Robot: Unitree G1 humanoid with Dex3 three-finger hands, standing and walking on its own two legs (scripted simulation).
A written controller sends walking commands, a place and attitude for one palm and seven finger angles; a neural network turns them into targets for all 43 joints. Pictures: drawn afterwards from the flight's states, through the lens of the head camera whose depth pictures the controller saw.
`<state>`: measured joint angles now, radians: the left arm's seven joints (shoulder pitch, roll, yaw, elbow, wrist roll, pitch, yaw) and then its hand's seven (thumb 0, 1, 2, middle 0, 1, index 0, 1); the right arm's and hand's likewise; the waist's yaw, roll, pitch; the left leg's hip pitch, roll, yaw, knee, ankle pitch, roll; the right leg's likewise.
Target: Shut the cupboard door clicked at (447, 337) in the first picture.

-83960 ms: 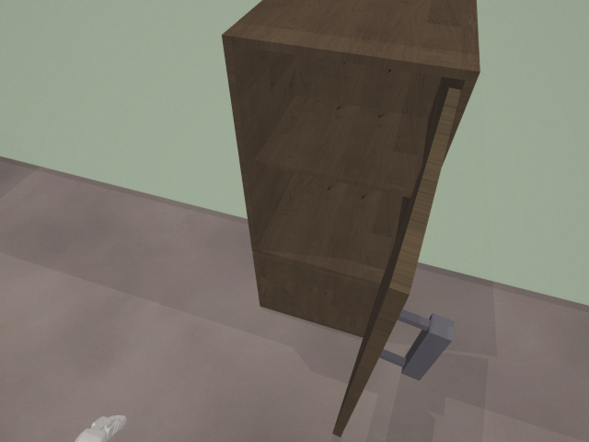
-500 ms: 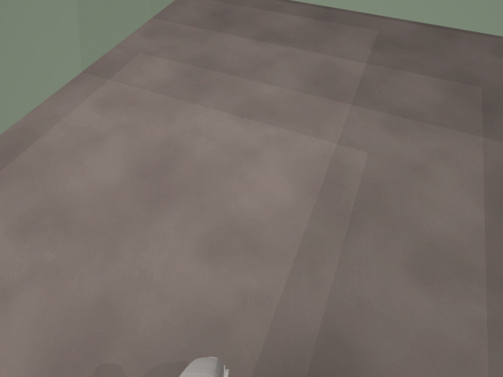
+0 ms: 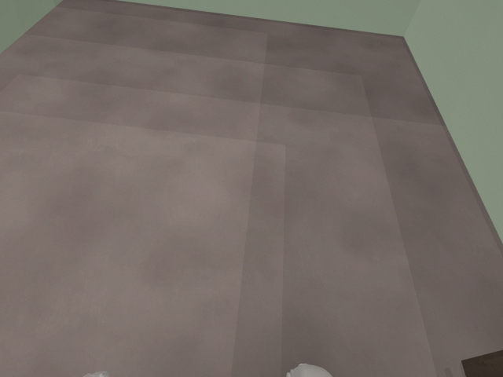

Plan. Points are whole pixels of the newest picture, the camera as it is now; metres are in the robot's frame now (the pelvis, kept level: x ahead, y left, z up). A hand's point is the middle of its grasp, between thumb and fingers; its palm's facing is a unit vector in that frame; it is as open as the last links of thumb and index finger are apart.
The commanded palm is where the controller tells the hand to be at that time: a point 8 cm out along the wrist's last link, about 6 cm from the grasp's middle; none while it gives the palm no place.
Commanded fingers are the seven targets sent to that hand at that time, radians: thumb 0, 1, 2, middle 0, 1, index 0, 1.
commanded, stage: turn to face it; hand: left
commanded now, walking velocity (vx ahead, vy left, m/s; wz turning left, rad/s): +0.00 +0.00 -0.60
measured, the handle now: out of the picture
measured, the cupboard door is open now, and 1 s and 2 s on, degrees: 7 7 7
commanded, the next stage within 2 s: none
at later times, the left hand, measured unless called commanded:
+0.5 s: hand (182, 370) +0.15 +0.13 -0.16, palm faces -0.27 -0.94 -0.22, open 7.4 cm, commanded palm none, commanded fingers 0.00 0.90 0.90 -0.20 -0.30 -0.20 -0.30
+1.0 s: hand (208, 326) +0.23 +0.09 -0.17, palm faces -0.56 -0.79 -0.26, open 7.4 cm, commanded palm none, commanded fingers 0.00 0.90 0.90 -0.20 -0.30 -0.20 -0.30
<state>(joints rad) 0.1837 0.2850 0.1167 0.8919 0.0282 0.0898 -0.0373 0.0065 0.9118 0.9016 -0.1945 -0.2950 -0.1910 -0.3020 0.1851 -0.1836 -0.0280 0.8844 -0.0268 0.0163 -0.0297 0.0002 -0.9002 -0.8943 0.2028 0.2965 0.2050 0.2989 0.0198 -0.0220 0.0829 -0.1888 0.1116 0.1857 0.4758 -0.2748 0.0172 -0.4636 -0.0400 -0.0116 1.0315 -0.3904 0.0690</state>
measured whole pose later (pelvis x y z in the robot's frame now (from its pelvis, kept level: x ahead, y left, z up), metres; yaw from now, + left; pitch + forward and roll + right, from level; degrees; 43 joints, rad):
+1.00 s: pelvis +0.01 -0.02 -0.02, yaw -36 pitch +0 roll -1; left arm 0.15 0.25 0.09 0.88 0.03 0.07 -0.05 0.01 0.91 0.90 -0.20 -0.30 -0.19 -0.30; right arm 0.23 -0.23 -0.05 0.90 -0.02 0.03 -0.01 0.00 -0.90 -0.89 0.20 0.30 0.21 0.30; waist -0.01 0.04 0.09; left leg -0.23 0.19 0.26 0.62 -0.36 -0.05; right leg -0.30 -0.03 -0.07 0.64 -0.30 0.02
